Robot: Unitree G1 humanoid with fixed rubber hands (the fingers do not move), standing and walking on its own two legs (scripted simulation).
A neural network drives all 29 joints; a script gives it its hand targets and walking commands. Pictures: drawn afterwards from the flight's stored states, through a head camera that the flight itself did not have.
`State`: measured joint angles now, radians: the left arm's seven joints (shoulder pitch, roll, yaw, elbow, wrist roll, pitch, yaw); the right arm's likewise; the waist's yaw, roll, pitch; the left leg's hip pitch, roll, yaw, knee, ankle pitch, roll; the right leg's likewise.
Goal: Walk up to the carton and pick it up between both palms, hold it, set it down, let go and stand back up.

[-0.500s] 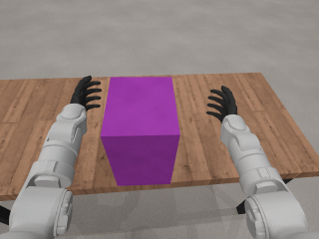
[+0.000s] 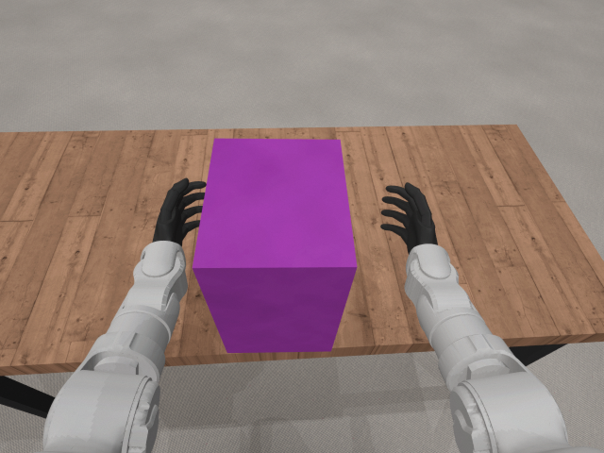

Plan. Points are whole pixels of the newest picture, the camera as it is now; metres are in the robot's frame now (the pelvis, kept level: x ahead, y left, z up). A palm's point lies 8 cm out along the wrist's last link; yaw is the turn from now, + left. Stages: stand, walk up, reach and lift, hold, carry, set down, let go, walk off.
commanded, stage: reach and lift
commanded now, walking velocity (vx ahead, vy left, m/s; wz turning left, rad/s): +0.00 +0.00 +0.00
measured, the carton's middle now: (278, 255) +0.38 +0.05 +0.01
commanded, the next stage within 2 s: none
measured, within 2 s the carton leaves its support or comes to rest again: leaves its support in 1.84 s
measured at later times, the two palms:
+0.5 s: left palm (193, 236) +0.39 +0.16 +0.05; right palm (382, 248) +0.38 -0.10 +0.04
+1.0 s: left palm (194, 238) +0.39 +0.16 +0.05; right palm (381, 250) +0.38 -0.10 +0.04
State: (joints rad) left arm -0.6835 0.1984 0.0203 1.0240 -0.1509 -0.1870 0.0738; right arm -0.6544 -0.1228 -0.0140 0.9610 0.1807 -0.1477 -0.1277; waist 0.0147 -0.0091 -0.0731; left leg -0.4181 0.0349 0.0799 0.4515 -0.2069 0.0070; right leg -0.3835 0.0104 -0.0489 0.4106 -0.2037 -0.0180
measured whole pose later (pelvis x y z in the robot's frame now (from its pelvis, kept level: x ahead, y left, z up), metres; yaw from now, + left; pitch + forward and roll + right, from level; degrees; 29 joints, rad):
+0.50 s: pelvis +0.00 +0.00 +0.00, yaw +0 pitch +11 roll -1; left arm -0.69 0.05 0.21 1.02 0.10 -0.23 0.09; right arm -0.65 0.07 -0.19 1.03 -0.18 -0.27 -0.17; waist 0.01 0.01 -0.11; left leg -0.44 0.03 0.08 0.46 -0.21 0.01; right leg -0.40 0.01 -0.05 0.41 -0.20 -0.01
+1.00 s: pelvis +0.00 +0.00 +0.00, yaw +0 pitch +11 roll -1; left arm -0.68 0.03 0.25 1.04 0.12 -0.25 0.08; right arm -0.65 0.10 -0.24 1.03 -0.25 -0.28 -0.20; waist 0.01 0.00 -0.11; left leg -0.44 0.03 0.08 0.46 -0.21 0.01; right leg -0.40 0.01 -0.05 0.41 -0.20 -0.01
